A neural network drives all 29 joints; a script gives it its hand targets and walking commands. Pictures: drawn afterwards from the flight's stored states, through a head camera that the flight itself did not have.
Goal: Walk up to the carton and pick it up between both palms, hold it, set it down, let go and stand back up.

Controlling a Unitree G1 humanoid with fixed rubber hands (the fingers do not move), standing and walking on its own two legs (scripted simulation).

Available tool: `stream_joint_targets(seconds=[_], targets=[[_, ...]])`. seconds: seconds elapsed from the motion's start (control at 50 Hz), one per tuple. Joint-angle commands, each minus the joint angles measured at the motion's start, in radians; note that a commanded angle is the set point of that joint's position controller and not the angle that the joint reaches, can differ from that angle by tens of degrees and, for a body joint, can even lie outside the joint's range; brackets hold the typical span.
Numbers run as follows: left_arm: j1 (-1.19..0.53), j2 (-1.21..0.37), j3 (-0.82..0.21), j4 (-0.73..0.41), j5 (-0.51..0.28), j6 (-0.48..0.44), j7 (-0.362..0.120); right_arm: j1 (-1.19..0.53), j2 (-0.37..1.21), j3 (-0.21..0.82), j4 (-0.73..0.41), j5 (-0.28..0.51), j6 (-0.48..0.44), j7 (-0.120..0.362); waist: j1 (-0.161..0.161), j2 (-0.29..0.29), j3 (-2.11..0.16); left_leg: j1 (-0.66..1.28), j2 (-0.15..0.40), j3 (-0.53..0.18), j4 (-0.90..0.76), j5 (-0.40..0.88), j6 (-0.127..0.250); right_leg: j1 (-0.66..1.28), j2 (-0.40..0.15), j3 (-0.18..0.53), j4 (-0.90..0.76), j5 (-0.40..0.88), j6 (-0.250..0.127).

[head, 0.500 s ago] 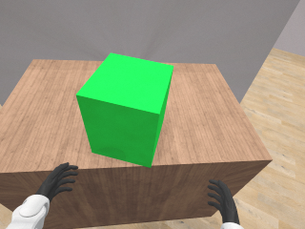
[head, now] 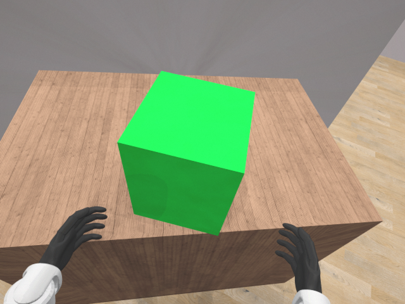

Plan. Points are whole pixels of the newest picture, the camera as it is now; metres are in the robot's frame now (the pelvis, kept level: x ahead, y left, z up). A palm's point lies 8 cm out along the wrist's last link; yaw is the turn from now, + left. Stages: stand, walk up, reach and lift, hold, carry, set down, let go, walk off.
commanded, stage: reach and lift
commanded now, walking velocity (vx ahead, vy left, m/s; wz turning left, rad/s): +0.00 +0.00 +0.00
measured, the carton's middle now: (190, 156) +0.39 +0.03 +0.05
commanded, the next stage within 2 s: none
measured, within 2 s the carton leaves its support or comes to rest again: neither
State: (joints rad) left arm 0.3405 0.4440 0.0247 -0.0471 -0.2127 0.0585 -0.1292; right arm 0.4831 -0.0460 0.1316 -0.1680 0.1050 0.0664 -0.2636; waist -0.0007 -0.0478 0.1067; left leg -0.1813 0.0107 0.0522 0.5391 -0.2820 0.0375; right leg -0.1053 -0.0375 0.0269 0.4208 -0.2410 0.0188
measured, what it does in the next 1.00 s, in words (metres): stands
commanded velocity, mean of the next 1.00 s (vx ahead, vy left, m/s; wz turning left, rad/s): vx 0.00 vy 0.00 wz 0.00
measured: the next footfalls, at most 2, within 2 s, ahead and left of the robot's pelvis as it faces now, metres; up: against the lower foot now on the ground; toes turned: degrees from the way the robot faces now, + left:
none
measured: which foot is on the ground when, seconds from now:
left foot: down 0.00-1.00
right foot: down 0.00-1.00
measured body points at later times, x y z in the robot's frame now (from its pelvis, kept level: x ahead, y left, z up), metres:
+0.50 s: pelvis -0.01 -0.01 +0.00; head +0.00 +0.02 +0.45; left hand +0.28 +0.22 +0.07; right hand +0.24 -0.19 +0.08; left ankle +0.01 +0.08 -0.74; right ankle +0.00 -0.17 -0.74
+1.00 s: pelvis -0.01 -0.01 +0.00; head -0.01 +0.02 +0.45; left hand +0.34 +0.21 +0.13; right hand +0.30 -0.18 +0.13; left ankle +0.01 +0.08 -0.74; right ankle +0.00 -0.17 -0.74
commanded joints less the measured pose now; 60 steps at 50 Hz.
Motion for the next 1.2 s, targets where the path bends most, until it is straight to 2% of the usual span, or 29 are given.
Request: stream_joint_targets(seconds=[0.0, 0.04, 0.06, 0.1, 0.12, 0.14, 0.18, 0.2, 0.26, 0.32, 0.36, 0.38, 0.48, 0.5, 0.52, 0.6, 0.62, 0.7, 0.76, 0.78, 0.84, 0.86, 0.9, 0.94, 0.98, 1.0, 1.04, 1.12, 1.18], targets=[[-0.077, 0.19, 0.073, -0.304, -0.125, -0.036, 0.007, -0.046, -0.03, -0.088, -0.322, 0.113, -0.076, -0.008, 0.091, 0.176, -0.198, 0.142, 0.071, -0.058, -0.17, 0.406, -0.108, 0.098, 0.049, -0.002, -0.1, 0.173, -0.065], [-0.126, 0.198, 0.05, -0.321, -0.128, -0.014, 0.008, -0.087, -0.046, -0.095, -0.374, 0.122, -0.051, -0.007, 0.082, 0.232, -0.179, 0.159, 0.067, -0.059, -0.175, 0.368, -0.119, 0.066, 0.045, 0.001, -0.107, 0.144, -0.071], [-0.119, 0.199, 0.068, -0.361, -0.123, -0.014, 0.011, -0.086, -0.044, -0.078, -0.402, 0.12, -0.047, -0.001, 0.099, 0.184, -0.225, 0.14, 0.073, -0.064, -0.178, 0.357, -0.106, 0.104, 0.05, 0.007, -0.099, 0.148, -0.063], [-0.196, 0.218, 0.077, -0.325, -0.135, 0.003, 0.008, -0.121, -0.042, -0.072, -0.36, 0.11, -0.012, -0.005, 0.101, 0.2, -0.161, 0.093, 0.061, -0.041, -0.191, 0.325, -0.099, 0.099, 0.04, 0.012, -0.101, 0.13, -0.062], [-0.186, 0.197, 0.075, -0.323, -0.136, 0.023, 0.006, -0.115, -0.046, -0.06, -0.348, 0.123, 0.0, -0.007, 0.079, 0.17, -0.189, 0.1, 0.052, -0.031, -0.179, 0.31, -0.088, 0.093, 0.045, 0.008, -0.103, 0.13, -0.061], [-0.244, 0.224, 0.077, -0.312, -0.128, 0.041, 0.001, -0.16, -0.033, -0.07, -0.35, 0.126, 0.018, -0.012, 0.077, 0.212, -0.178, 0.103, 0.048, -0.025, -0.188, 0.26, -0.079, 0.092, 0.031, 0.015, -0.109, 0.107, -0.063], [-0.308, 0.237, 0.086, -0.295, -0.133, 0.072, -0.001, -0.22, -0.04, -0.068, -0.394, 0.127, 0.073, -0.019, 0.07, 0.155, -0.163, 0.08, 0.066, -0.038, -0.222, 0.152, -0.06, 0.113, 0.025, 0.025, -0.11, 0.067, -0.051], [-0.363, 0.262, 0.087, -0.304, -0.146, 0.08, 0.007, -0.274, -0.036, -0.07, -0.375, 0.123, 0.101, -0.024, 0.065, 0.186, -0.19, 0.07, 0.06, -0.027, -0.225, 0.132, -0.061, 0.093, 0.021, 0.026, -0.106, 0.054, -0.053], [-0.43, 0.258, 0.082, -0.32, -0.135, 0.138, 0.014, -0.354, -0.041, -0.085, -0.37, 0.13, 0.156, -0.032, 0.054, 0.207, -0.199, 0.048, 0.064, -0.019, -0.235, 0.122, -0.068, 0.128, 0.009, 0.021, -0.097, 0.081, -0.047], [-0.389, 0.243, 0.105, -0.288, -0.117, 0.202, 0.003, -0.339, -0.043, -0.099, -0.357, 0.133, 0.186, -0.048, 0.055, 0.165, -0.239, 0.124, 0.054, -0.004, -0.221, 0.234, -0.067, 0.143, 0.02, 0.019, -0.106, 0.161, -0.042], [-0.536, 0.261, 0.119, -0.231, -0.125, 0.234, -0.004, -0.464, -0.058, -0.134, -0.34, 0.134, 0.224, -0.055, 0.032, 0.146, -0.228, 0.086, 0.048, 0.004, -0.225, 0.177, -0.057, 0.12, 0.026, 0.014, -0.103, 0.121, -0.038], [-0.509, 0.242, 0.126, -0.239, -0.106, 0.257, -0.004, -0.444, -0.068, -0.128, -0.316, 0.142, 0.245, -0.058, 0.029, 0.181, -0.22, 0.093, 0.043, 0.013, -0.225, 0.196, -0.059, 0.125, 0.021, 0.013, -0.102, 0.143, -0.041], [-0.641, 0.252, 0.199, -0.249, -0.074, 0.33, -0.001, -0.561, -0.075, -0.108, -0.346, 0.155, 0.283, -0.065, 0.055, 0.167, -0.307, 0.123, 0.047, 0.016, -0.213, 0.268, -0.065, 0.145, 0.023, 0.018, -0.089, 0.197, -0.026], [-0.63, 0.245, 0.168, -0.257, -0.076, 0.346, 0.001, -0.543, -0.069, -0.117, -0.322, 0.158, 0.297, -0.071, 0.038, 0.212, -0.281, 0.111, 0.039, 0.021, -0.213, 0.291, -0.07, 0.155, 0.025, 0.011, -0.086, 0.227, -0.036], [-0.645, 0.252, 0.188, -0.249, -0.077, 0.359, -0.007, -0.565, -0.092, -0.141, -0.322, 0.15, 0.309, -0.072, 0.032, 0.183, -0.263, 0.123, 0.044, 0.013, -0.207, 0.329, -0.078, 0.147, 0.03, 0.008, -0.091, 0.248, -0.031], [-0.76, 0.246, 0.2, -0.215, -0.084, 0.387, -0.012, -0.675, -0.083, -0.143, -0.31, 0.165, 0.338, -0.079, 0.021, 0.148, -0.309, 0.126, 0.039, 0.024, -0.211, 0.281, -0.055, 0.152, 0.027, 0.005, -0.09, 0.231, -0.017], [-0.823, 0.264, 0.189, -0.203, -0.086, 0.39, -0.007, -0.735, -0.081, -0.163, -0.263, 0.159, 0.355, -0.079, -0.002, 0.165, -0.293, 0.102, 0.045, 0.014, -0.222, 0.252, -0.058, 0.144, 0.023, 0.006, -0.091, 0.223, -0.023], [-0.847, 0.233, 0.196, -0.113, -0.062, 0.436, -0.013, -0.791, -0.09, -0.162, -0.219, 0.168, 0.384, -0.079, 0.006, 0.177, -0.284, 0.098, 0.049, 0.015, -0.243, 0.201, -0.056, 0.143, 0.023, 0.004, -0.09, 0.202, -0.032], [-0.961, 0.241, 0.182, -0.034, -0.063, 0.473, -0.026, -0.855, -0.107, -0.193, -0.157, 0.149, 0.421, -0.09, -0.037, 0.133, -0.273, 0.09, 0.047, 0.004, -0.249, 0.162, -0.047, 0.151, 0.015, 0.004, -0.106, 0.19, -0.026], [-0.866, 0.236, 0.217, -0.026, -0.023, 0.499, -0.035, -0.773, -0.109, -0.168, -0.128, 0.141, 0.422, -0.099, -0.013, 0.133, -0.251, 0.131, 0.035, 0.015, -0.253, 0.179, -0.048, 0.162, 0.018, 0.008, -0.119, 0.226, -0.024], [-0.952, 0.25, 0.235, -0.021, -0.024, 0.505, -0.032, -0.896, -0.132, -0.187, -0.114, 0.158, 0.433, -0.099, -0.001, 0.121, -0.3, 0.114, 0.032, 0.019, -0.237, 0.227, -0.051, 0.179, 0.024, 0.005, -0.109, 0.265, -0.014], [-1.05, 0.237, 0.197, -0.013, -0.029, 0.511, -0.038, -0.952, -0.131, -0.208, -0.104, 0.134, 0.442, -0.101, -0.036, 0.164, -0.288, 0.095, 0.036, 0.013, -0.241, 0.195, -0.057, 0.167, 0.021, -0.008, -0.1, 0.245, -0.017], [-1.102, 0.23, 0.183, -0.02, -0.032, 0.518, -0.037, -1.002, -0.135, -0.217, -0.066, 0.144, 0.453, -0.101, -0.044, 0.168, -0.272, 0.092, 0.032, 0.003, -0.24, 0.195, -0.056, 0.158, 0.025, -0.002, -0.109, 0.239, -0.024], [-1.041, 0.238, 0.202, -0.009, -0.006, 0.522, -0.034, -0.951, -0.13, -0.193, -0.066, 0.145, 0.439, -0.093, -0.017, 0.15, -0.314, 0.116, 0.031, 0.007, -0.246, 0.202, -0.058, 0.193, 0.026, -0.003, -0.103, 0.265, -0.017], [-1.174, 0.258, 0.196, 0.057, -0.029, 0.523, -0.026, -1.066, -0.142, -0.218, -0.022, 0.142, 0.463, -0.1, -0.057, 0.145, -0.326, 0.094, 0.026, 0.005, -0.233, 0.181, -0.042, 0.153, 0.023, -0.005, -0.105, 0.247, -0.022], [-1.13, 0.255, 0.195, 0.007, -0.039, 0.528, -0.027, -1.045, -0.138, -0.204, -0.074, 0.162, 0.443, -0.1, -0.042, 0.144, -0.374, 0.105, 0.021, 0.007, -0.235, 0.198, -0.047, 0.207, 0.029, -0.007, -0.099, 0.275, -0.019], [-1.24, 0.254, 0.169, -0.007, -0.051, 0.516, -0.021, -1.138, -0.147, -0.247, -0.071, 0.146, 0.455, -0.1, -0.075, 0.141, -0.396, 0.094, 0.024, 0.002, -0.217, 0.231, -0.049, 0.175, 0.034, -0.015, -0.081, 0.313, -0.017], [-1.309, 0.273, 0.177, 0.134, -0.06, 0.523, -0.022, -1.206, -0.172, -0.234, -0.009, 0.159, 0.465, -0.095, -0.085, 0.101, -0.407, 0.105, 0.021, -0.003, -0.214, 0.231, -0.041, 0.179, 0.029, -0.015, -0.093, 0.304, -0.012], [-1.333, 0.257, 0.133, 0.163, -0.068, 0.505, -0.014, -1.233, -0.146, -0.243, 0.073, 0.146, 0.472, -0.101, -0.096, 0.147, -0.405, 0.077, 0.02, -0.003, -0.224, 0.179, -0.034, 0.153, 0.026, -0.01, -0.081, 0.296, -0.019]])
